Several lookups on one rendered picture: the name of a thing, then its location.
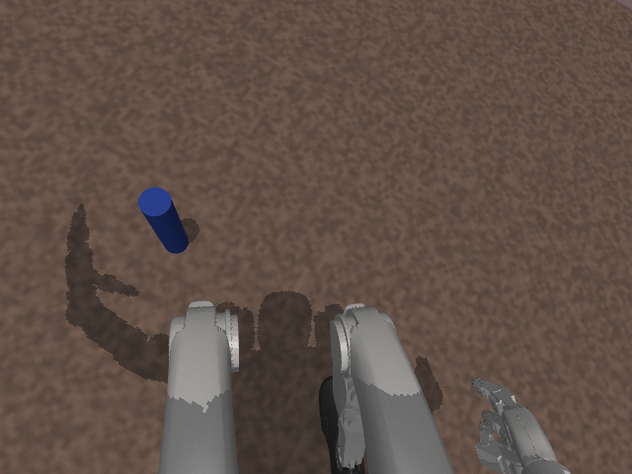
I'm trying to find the right robot hand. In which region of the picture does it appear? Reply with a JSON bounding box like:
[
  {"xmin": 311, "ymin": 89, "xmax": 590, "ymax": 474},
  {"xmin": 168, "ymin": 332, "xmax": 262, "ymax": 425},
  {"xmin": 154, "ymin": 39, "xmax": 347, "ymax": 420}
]
[{"xmin": 471, "ymin": 377, "xmax": 558, "ymax": 474}]

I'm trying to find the right robot foot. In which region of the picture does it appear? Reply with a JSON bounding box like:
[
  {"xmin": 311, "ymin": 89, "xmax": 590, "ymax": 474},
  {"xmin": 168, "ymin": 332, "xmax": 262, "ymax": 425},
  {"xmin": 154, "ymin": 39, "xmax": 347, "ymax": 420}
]
[{"xmin": 319, "ymin": 376, "xmax": 364, "ymax": 474}]

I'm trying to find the can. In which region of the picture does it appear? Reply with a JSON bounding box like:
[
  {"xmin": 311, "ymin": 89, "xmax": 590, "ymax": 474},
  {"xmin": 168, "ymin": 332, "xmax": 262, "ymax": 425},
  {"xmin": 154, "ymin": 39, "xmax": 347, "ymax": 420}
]
[{"xmin": 138, "ymin": 188, "xmax": 189, "ymax": 254}]

